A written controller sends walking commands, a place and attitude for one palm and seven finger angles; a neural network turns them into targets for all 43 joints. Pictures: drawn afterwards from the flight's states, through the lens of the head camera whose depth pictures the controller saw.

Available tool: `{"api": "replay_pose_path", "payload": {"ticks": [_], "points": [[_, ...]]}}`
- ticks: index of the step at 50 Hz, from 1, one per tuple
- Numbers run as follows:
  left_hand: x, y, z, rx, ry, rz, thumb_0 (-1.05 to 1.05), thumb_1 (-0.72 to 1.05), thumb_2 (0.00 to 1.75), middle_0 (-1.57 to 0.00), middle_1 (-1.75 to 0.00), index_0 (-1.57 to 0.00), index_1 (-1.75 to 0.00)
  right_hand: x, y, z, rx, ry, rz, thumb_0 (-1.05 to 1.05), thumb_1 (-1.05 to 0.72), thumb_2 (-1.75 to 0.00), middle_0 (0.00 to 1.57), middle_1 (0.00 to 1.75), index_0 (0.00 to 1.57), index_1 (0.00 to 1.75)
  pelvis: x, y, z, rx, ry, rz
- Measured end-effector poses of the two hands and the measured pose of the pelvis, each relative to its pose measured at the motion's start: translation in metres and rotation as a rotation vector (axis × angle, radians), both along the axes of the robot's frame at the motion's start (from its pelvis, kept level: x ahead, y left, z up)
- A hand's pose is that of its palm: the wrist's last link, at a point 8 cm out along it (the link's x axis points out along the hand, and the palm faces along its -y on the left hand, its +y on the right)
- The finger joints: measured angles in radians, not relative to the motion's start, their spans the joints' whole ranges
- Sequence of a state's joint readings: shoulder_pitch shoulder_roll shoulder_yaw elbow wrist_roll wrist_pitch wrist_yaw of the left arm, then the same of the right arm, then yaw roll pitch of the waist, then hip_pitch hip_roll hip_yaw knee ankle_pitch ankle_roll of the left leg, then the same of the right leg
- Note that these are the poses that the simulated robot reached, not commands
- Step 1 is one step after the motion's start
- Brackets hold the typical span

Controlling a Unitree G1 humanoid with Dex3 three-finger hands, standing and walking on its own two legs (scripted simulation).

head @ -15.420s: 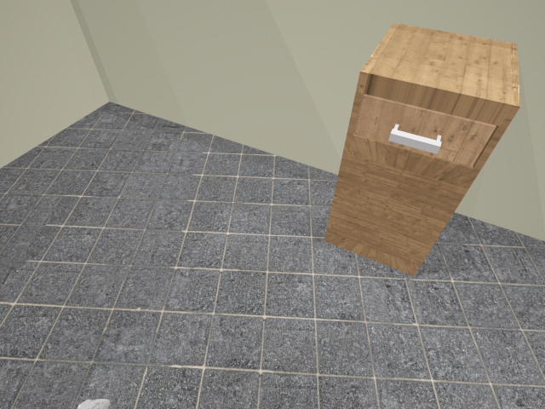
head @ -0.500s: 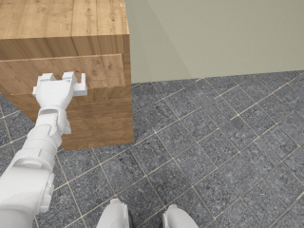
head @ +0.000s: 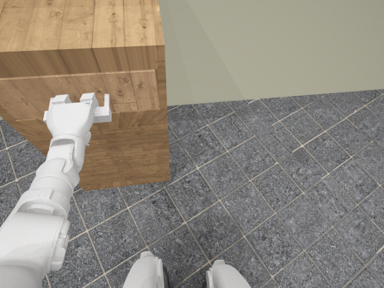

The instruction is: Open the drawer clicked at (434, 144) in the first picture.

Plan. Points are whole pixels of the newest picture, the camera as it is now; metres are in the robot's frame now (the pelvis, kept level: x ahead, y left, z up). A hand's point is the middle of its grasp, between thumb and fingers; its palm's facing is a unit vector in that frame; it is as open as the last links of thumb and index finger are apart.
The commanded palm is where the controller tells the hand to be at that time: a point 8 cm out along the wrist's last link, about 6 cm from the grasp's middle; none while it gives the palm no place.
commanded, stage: close the thumb around the handle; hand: left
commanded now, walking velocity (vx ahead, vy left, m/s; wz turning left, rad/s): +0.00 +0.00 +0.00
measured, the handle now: (79, 108) +0.52 +0.25 -0.01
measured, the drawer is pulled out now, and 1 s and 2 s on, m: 0.00 0.07 0.19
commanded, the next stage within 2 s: pull the drawer open in 0.22 s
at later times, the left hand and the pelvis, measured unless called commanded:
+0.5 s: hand (81, 133) +0.46 +0.24 -0.03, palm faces -0.07 -0.05 -1.00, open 6.1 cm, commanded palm +0.42 +0.23 +0.02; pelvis +0.01 +0.00 +0.00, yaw +0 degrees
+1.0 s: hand (79, 159) +0.40 +0.23 -0.03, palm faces -0.05 -0.07 -1.00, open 6.1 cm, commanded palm +0.36 +0.23 +0.02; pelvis +0.03 +0.00 +0.02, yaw +0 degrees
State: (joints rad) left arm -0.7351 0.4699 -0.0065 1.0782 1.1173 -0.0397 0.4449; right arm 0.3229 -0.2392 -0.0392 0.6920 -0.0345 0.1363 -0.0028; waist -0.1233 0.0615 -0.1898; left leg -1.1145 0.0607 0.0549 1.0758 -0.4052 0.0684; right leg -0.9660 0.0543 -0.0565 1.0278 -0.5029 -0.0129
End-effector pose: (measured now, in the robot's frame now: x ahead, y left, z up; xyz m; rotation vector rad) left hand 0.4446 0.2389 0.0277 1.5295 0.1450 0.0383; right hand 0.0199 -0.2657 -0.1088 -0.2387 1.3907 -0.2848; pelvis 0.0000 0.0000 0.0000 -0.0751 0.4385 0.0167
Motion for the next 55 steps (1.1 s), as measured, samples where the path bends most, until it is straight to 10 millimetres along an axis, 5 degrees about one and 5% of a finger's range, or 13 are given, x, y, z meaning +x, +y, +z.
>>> {"api": "replay_pose_path", "payload": {"ticks": [6, 29, 55], "points": [[0.000, 0.000, 0.000, -0.002, 0.004, -0.005, 0.00, 0.65, 0.79, -0.34, -1.33, -0.40, -1.32, 0.001, -0.001, 0.000, 0.001, 0.002, -0.005, 0.01, -0.90, -0.90, 0.20, 0.30, 0.21, 0.30, 0.002, -0.001, 0.001, 0.001, 0.000, -0.002], [-0.012, 0.000, 0.000, -0.017, 0.003, -0.007, 0.01, 0.67, 0.75, -0.29, -1.35, -0.36, -1.33, 0.010, 0.000, 0.006, 0.015, -0.005, -0.028, 0.01, -0.90, -0.90, 0.20, 0.30, 0.20, 0.30, 0.011, 0.000, 0.008, 0.008, -0.017, -0.021], [-0.083, -0.007, -0.001, -0.033, -0.015, -0.009, 0.01, 0.67, 0.76, -0.27, -1.35, -0.36, -1.32, 0.105, 0.009, 0.021, 0.053, -0.206, 0.081, 0.01, -0.90, -0.90, 0.20, 0.30, 0.20, 0.30, 0.027, 0.002, 0.022, 0.021, -0.090, -0.003]]}}
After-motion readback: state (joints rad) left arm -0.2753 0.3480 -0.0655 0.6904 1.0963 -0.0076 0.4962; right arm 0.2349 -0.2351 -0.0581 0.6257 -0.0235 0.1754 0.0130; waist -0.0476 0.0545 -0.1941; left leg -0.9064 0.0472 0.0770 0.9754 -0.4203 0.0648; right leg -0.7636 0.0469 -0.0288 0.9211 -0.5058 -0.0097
